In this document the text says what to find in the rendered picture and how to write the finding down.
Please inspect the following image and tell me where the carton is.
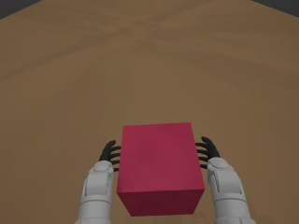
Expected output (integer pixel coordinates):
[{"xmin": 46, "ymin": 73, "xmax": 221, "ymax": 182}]
[{"xmin": 116, "ymin": 122, "xmax": 206, "ymax": 217}]

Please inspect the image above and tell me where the right robot hand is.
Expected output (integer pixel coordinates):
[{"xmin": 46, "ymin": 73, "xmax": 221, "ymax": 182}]
[{"xmin": 195, "ymin": 136, "xmax": 221, "ymax": 169}]

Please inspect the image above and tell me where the left robot forearm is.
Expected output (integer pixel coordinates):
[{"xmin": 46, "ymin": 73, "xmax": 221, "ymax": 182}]
[{"xmin": 74, "ymin": 161, "xmax": 114, "ymax": 224}]

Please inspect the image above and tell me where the right robot forearm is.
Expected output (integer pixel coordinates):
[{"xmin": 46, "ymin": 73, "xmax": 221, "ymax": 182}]
[{"xmin": 206, "ymin": 157, "xmax": 256, "ymax": 224}]

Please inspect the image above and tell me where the left robot hand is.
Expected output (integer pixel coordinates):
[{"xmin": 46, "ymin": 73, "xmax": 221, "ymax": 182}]
[{"xmin": 99, "ymin": 140, "xmax": 121, "ymax": 172}]

